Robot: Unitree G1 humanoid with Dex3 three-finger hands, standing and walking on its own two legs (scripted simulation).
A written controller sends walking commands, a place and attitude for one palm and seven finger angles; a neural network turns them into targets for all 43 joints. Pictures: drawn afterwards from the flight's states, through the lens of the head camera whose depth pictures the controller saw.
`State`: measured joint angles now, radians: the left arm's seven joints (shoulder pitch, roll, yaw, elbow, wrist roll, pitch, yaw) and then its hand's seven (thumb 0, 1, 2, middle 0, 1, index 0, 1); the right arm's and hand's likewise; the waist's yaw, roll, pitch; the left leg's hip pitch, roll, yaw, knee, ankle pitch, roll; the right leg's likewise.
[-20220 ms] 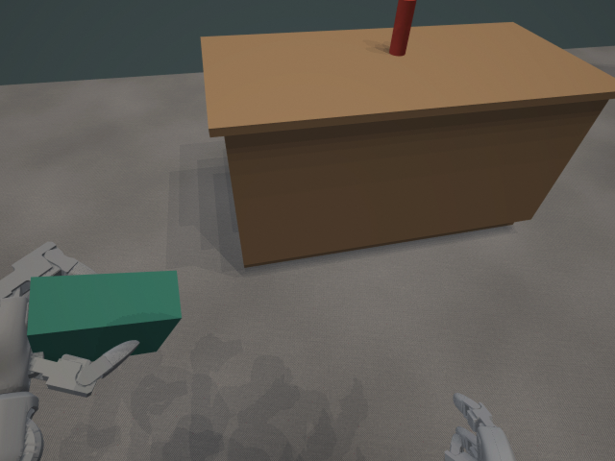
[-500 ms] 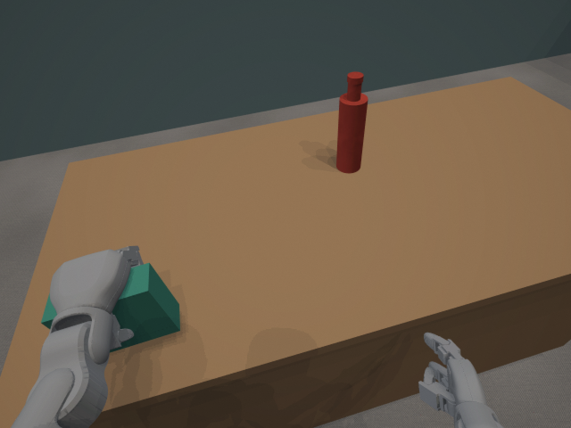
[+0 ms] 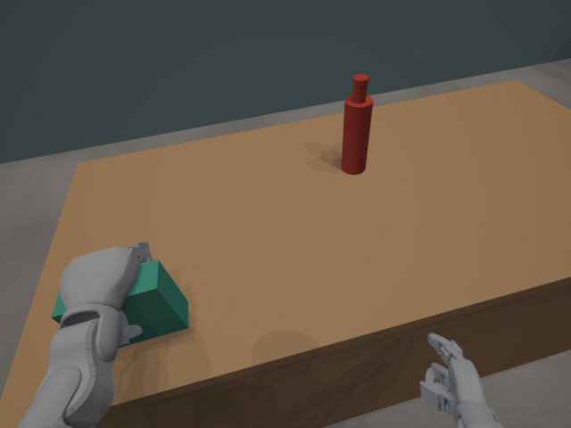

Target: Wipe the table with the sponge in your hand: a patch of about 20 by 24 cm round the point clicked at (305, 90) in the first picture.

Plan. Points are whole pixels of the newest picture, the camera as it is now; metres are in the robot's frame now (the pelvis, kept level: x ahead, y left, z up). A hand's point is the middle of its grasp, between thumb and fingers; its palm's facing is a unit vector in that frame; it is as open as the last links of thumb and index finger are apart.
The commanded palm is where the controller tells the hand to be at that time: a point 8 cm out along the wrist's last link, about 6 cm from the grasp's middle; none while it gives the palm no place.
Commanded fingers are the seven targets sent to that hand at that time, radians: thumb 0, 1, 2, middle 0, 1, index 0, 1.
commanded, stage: lower the sponge onto the table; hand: left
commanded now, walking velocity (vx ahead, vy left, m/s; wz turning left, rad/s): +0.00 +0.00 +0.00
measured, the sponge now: (133, 314) +0.23 +0.28 +0.04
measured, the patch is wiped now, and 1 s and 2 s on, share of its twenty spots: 0.00 0.00 0.05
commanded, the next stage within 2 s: wipe forward along the first lane in 1.70 s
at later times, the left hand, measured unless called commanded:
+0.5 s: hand (133, 296) +0.24 +0.27 +0.07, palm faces -0.01 -0.09 -1.00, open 9.3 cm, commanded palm +0.21 +0.26 +0.14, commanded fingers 0.00 0.10 1.30 -1.20 -1.60 -1.20 -1.60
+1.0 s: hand (139, 307) +0.24 +0.27 +0.05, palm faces -0.03 -0.10 -0.99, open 9.3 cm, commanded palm +0.21 +0.26 +0.12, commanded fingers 0.00 0.10 1.30 -1.20 -1.60 -1.20 -1.60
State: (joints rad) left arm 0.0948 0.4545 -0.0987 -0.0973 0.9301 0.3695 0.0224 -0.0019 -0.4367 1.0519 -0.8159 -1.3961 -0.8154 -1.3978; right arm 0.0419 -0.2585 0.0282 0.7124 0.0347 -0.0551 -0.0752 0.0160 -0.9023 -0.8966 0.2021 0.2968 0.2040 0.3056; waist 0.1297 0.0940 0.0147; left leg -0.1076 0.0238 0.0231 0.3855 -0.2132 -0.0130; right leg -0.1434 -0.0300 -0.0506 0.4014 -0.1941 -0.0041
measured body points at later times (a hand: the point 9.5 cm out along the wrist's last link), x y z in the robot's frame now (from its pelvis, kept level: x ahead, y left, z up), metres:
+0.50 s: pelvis +0.00 -0.01 +0.00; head -0.01 -0.05 +0.45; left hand +0.24 +0.27 +0.13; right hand +0.24 -0.21 -0.08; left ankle +0.00 +0.13 -0.74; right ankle +0.02 -0.12 -0.74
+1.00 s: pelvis +0.00 +0.00 +0.00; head -0.01 -0.04 +0.45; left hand +0.23 +0.27 +0.11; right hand +0.24 -0.21 -0.08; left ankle +0.00 +0.13 -0.74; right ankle +0.02 -0.12 -0.74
